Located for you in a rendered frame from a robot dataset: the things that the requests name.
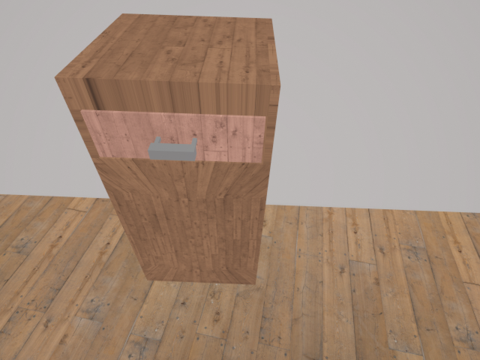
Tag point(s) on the cabinet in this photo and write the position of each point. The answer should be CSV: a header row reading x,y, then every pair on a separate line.
x,y
187,221

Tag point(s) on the drawer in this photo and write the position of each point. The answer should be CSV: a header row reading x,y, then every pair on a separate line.
x,y
124,134

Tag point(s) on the handle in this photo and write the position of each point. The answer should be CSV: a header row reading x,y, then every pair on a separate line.
x,y
172,152

